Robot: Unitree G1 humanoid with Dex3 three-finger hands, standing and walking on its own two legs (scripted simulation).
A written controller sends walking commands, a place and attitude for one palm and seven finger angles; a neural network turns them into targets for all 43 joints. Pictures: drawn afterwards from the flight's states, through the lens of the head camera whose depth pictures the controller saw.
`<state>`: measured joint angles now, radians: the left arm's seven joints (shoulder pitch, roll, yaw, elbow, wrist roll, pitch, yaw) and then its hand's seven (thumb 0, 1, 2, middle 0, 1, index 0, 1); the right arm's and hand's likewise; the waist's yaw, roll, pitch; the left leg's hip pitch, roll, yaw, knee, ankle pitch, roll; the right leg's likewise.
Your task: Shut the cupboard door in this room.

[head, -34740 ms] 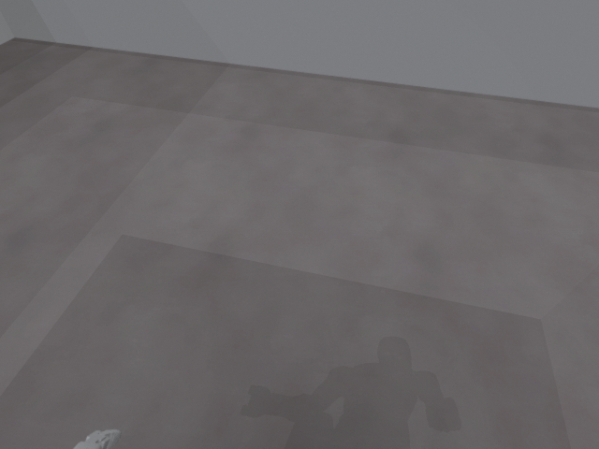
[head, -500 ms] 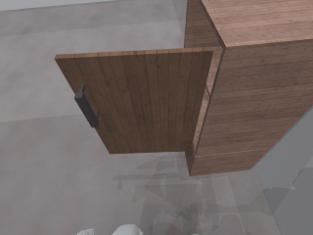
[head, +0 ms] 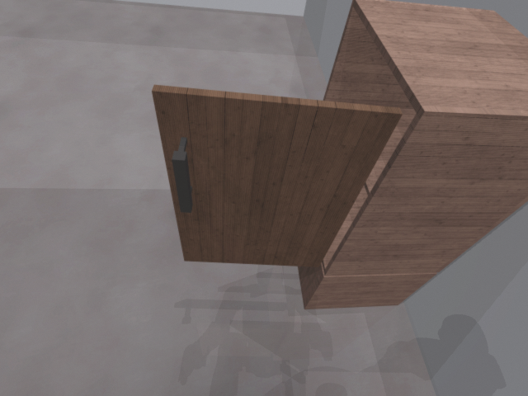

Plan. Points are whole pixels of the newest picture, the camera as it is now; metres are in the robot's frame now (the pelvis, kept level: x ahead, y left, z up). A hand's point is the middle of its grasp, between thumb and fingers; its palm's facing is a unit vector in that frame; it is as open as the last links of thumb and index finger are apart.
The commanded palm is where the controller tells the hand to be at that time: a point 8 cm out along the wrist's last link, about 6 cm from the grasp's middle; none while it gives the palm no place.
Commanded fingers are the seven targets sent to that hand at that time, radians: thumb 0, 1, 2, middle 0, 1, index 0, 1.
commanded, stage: come to a stop and stand still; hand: left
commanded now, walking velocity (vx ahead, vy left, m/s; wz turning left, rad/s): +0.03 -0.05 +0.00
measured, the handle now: (185, 176) +0.49 +0.19 -0.01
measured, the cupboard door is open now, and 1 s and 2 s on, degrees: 86 86 86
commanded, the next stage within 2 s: look again from close up in 0.66 s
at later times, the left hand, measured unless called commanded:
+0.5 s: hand out of the picture -0.01 +0.11 -0.18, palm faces +0.02 -0.98 -0.21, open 7.3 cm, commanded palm none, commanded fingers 0.00 0.90 0.90 -0.20 -0.30 -0.20 -0.30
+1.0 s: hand out of the picture +0.00 +0.12 -0.19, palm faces +0.05 -0.98 -0.21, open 7.4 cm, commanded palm none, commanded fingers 0.00 0.90 0.90 -0.20 -0.30 -0.20 -0.30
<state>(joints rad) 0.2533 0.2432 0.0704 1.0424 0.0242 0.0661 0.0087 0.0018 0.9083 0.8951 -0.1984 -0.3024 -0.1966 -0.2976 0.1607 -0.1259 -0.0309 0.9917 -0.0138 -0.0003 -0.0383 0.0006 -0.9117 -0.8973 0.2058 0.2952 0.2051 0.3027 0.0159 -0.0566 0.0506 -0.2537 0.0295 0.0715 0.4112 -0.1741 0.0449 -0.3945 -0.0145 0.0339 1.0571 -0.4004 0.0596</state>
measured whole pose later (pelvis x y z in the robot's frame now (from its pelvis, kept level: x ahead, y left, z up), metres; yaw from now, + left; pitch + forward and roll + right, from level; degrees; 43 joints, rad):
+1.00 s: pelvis -0.01 -0.05 -0.02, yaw +0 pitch -2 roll +0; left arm 0.33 0.16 0.01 1.02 0.03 -0.01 0.04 0.00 0.90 0.89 -0.20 -0.30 -0.20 -0.30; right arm 0.22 -0.19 -0.03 1.00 -0.01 -0.01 -0.04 0.01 -0.92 -0.90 0.20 0.29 0.20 0.30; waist 0.01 -0.01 0.02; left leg -0.27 0.04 0.01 0.58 -0.28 -0.03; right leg -0.14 -0.02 -0.05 0.55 -0.38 0.00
